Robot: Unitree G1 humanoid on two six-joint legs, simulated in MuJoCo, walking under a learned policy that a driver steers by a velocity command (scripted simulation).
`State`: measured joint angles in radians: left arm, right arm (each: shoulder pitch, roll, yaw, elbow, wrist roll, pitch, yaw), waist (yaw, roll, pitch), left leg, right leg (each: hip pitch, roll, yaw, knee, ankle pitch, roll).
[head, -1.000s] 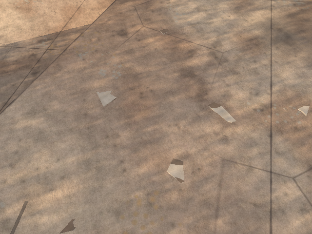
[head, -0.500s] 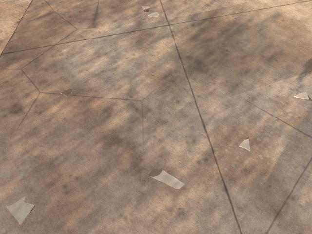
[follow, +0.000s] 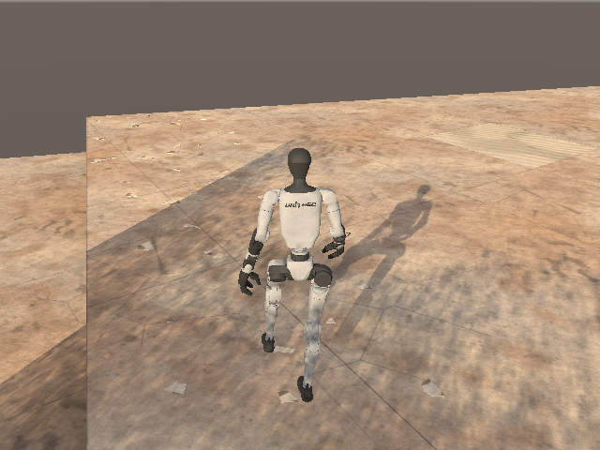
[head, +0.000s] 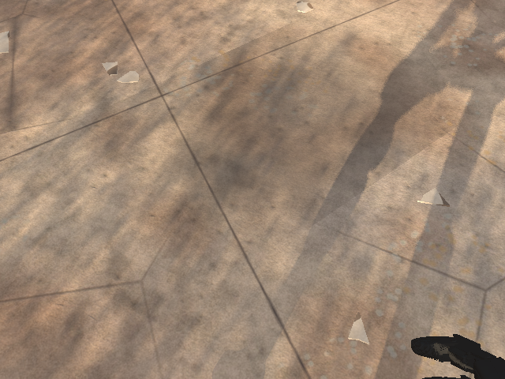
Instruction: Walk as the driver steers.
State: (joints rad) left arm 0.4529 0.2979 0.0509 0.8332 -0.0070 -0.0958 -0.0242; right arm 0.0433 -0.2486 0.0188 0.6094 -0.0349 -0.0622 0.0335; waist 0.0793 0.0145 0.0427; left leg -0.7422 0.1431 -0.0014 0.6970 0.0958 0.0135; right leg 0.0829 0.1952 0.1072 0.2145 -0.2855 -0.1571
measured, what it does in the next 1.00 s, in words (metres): walks ahead, turning left: left foot, then right foot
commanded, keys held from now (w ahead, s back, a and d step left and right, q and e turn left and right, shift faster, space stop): w+q+shift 0.80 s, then w+e+shift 0.20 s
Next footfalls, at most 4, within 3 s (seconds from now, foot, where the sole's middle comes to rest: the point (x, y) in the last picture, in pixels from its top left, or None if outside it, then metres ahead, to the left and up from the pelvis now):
0.14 left None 0.35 0.12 -0.77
0.58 right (274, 264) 0.80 0.03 -0.77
1.00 left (147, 200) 1.00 0.46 -0.77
1.44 right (148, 105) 1.46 0.56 -0.77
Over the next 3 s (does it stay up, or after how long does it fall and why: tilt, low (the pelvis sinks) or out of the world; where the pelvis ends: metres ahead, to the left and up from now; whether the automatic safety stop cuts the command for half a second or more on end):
stays up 1.94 0.68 0.00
